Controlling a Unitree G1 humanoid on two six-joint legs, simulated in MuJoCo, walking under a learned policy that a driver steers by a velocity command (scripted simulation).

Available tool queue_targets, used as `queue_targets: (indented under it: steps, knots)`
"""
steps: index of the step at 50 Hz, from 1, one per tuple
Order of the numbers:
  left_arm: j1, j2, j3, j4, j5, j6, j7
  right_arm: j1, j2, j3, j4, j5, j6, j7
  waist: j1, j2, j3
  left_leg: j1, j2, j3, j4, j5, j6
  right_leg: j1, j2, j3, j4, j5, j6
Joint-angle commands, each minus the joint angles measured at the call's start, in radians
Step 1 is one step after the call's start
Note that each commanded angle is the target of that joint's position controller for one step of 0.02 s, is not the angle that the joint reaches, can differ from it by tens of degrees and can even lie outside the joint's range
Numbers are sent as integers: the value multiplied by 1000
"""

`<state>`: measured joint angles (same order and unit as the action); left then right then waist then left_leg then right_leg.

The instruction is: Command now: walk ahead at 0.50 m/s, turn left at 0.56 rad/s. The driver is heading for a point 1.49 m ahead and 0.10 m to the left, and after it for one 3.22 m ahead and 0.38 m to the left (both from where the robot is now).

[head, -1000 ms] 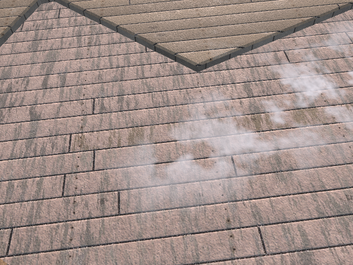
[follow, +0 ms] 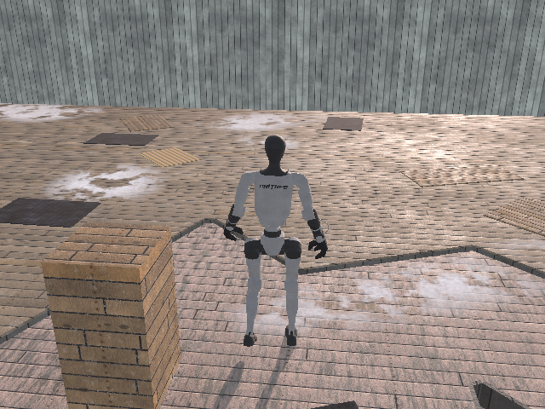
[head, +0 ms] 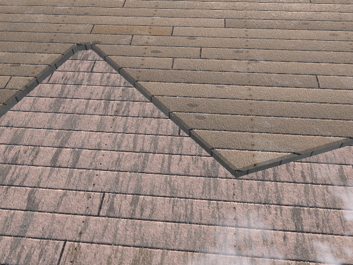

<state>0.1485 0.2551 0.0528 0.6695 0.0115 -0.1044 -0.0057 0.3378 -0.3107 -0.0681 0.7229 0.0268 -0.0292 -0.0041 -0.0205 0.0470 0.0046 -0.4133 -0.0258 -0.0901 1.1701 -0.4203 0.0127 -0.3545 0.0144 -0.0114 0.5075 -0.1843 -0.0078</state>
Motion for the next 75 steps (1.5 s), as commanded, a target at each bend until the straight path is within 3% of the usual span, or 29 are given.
queue_targets:
  steps: [1, 14, 16, 18, 19, 20, 21, 22, 25, 28, 32, 39, 40, 42, 43, 46, 50, 53, 54, 57, 62, 66, 67, 68, 69, 70, 71, 72, 75]
  knots:
    - [80, 111, 33, -12, 3, 0, 4, -53, -80, -27, -116, 2, -6, 10, 45, -179, -4, -302, 125, -22, 31, 81, -12, 260, -280, 301, -277, 16, -168]
    - [169, 220, 65, 115, -34, 14, 4, -328, -13, 3, -203, -2, -10, 56, 98, -104, 70, -216, 97, 89, -509, 359, 26, 341, -296, -59, -333, 256, -143]
    - [175, 245, 71, 132, -46, 25, 3, -321, -38, -7, -213, -9, -12, 58, 70, -121, 63, -158, 60, 121, -559, 267, 62, 390, -312, -76, -266, 452, -132]
    - [163, 255, 68, 142, -51, 36, 9, -135, -97, -43, -166, -17, -10, 52, -52, -123, -56, 139, -17, 178, -648, 301, 111, 367, -275, -143, -17, 752, -94]
    - [177, 220, 52, 139, -36, 34, 15, 19, -156, -72, -124, -15, -4, 38, -120, -97, -146, 410, 0, 125, -629, 352, 138, 210, -234, -171, 201, 651, -57]
    - [240, 115, 12, 86, 1, 18, 8, 90, -277, -91, -119, -31, -3, 21, -82, 148, -274, 784, 288, -349, -648, 377, 284, -206, -99, -173, 613, 44, 23]
    - [250, 129, 5, 105, -12, -5, 1, 86, -245, -72, -138, -30, -9, 24, -81, 166, -440, 817, 435, -680, -795, 494, 383, -301, -5, 28, 815, -437, 40]
    - [166, 206, 29, 93, -51, -7, -6, 34, -182, -48, -134, -38, -18, 33, -91, 75, -332, 722, 399, -491, -783, 652, 337, -353, -59, 84, 867, -394, 36]
    - [108, 171, 24, 96, -14, 13, 15, -111, -84, -17, -117, -29, -29, 37, 8, 2, -107, 350, 264, -158, -819, 883, 240, -267, -146, 50, 692, -244, 29]
    - [188, 131, 18, 127, -13, 49, 19, -167, -85, -18, -97, -39, -43, 32, 73, 34, -105, 192, 243, -53, -875, 984, 261, -127, -132, 45, 583, -164, 67]
    - [92, 83, -1, 112, -2, 55, 20, -174, -92, -18, -57, -36, -36, 11, 52, 33, -106, 182, 200, 39, -884, 946, 216, -79, -113, 35, 298, 43, 66]
    - [21, 119, 12, 98, 5, 57, 5, -166, -79, -4, 25, -22, -14, 7, 47, 36, -81, 221, 210, -18, -795, 636, 168, 57, -64, 35, -10, 152, 8]
    - [31, 138, 18, 103, 13, 55, 7, -137, -57, 4, 39, -23, -15, 7, 49, 6, -82, 209, 166, -15, -756, 532, 124, 130, -77, 54, -93, 302, -11]
    - [-14, 192, 25, 93, 19, 63, 21, 48, -3, 18, 75, -54, -22, 3, -67, -190, -155, 113, 42, 51, -683, 153, 24, 307, -238, 203, -35, 618, -132]
    - [-23, 125, 16, 96, -1, 74, 17, 5, -15, 21, 78, -54, -12, -7, -30, -202, -159, 123, 32, 78, -690, 74, 3, 269, -226, 221, -58, 379, -158]
    - [34, 169, 29, 114, -23, 89, 7, -83, -50, 8, 53, -27, 20, -13, 25, -212, -65, 14, 3, 119, -585, -56, 27, 189, -236, 329, -186, -336, -171]
    - [-58, 150, 23, 90, -17, 75, 18, -25, -38, 4, 79, -22, -3, -5, -35, -224, -26, 148, 37, 89, -678, 17, 99, 49, -230, 323, -232, -374, -143]
    - [-147, 75, 5, 46, -23, 38, 8, 37, -124, -25, 124, -20, -22, -6, -43, 81, 0, 341, 202, -174, -899, 33, 171, -139, -3, -14, 126, -54, -25]
    - [-154, 102, 10, 40, -20, 18, 4, 20, -149, -34, 116, -17, -23, -4, -45, 123, 52, 420, 283, -261, -908, 178, 200, -275, 1, -42, 168, -58, -20]
    - [-227, 92, 5, 10, -32, -7, -20, 130, -112, -29, 145, -20, -33, -4, -88, 81, 67, 657, 384, -300, -873, 552, 256, -552, -63, -4, 337, -339, -45]
    - [-227, 47, -16, 10, -44, 0, -71, 70, -121, -25, 139, -11, -6, -5, -47, 95, 55, 476, 270, -79, -932, 624, 163, -277, -34, -80, 158, -30, -35]
    - [27, 144, 36, 90, -31, 30, -42, 19, -150, -32, 136, 2, -27, -9, 114, 73, -66, 270, 198, 54, -718, 875, 89, 263, 49, -103, 50, 100, -87]
    - [154, 176, 55, 126, -30, 39, -25, 5, -132, -26, 132, -8, -34, -10, 176, 52, -115, 147, 168, 77, -542, 789, 57, 446, -6, -39, 51, 80, -117]
    - [299, 266, 72, 150, -21, 49, -3, 17, -48, 1, 107, -45, -41, -9, 201, -177, -224, -29, 84, 116, -172, 285, 14, 631, -250, 270, -7, -12, -185]
    - [286, 276, 59, 147, -6, 41, -11, 95, 9, 14, 94, -8, -60, -5, 136, -351, -317, -233, -31, 3, 78, -159, 1, 703, -430, 787, -246, -266, -329]
    - [183, 220, 45, 128, -23, 29, -17, 35, -87, -9, 91, 19, -73, 0, 127, -205, -154, -334, 44, -38, 157, -111, 14, 570, -410, 748, -302, -426, -299]
    - [115, 176, 32, 117, -27, 22, -19, -36, -108, -14, 72, 29, -77, 4, 103, -154, -39, -350, 94, -9, 134, -15, 38, 434, -371, 601, -313, -397, -264]
    - [61, 154, 24, 112, -19, 15, -25, -47, -91, -14, 78, 18, -73, -2, 63, -87, 13, -300, 136, 7, 88, 62, 38, 310, -324, 488, -331, -274, -239]
    - [11, 126, 17, 117, -3, 0, -29, 7, -57, -19, 105, -10, -41, -9, -6, -120, 18, -168, 183, 4, -23, 161, 23, 151, -245, 303, -386, -90, -216]
